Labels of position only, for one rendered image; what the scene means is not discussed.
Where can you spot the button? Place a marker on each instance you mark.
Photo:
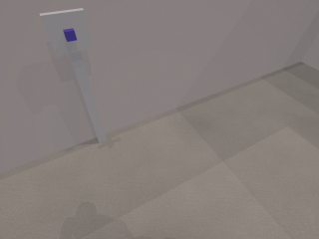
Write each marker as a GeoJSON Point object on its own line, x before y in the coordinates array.
{"type": "Point", "coordinates": [70, 35]}

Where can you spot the panel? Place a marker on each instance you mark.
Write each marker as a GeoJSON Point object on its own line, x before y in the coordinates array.
{"type": "Point", "coordinates": [55, 23]}

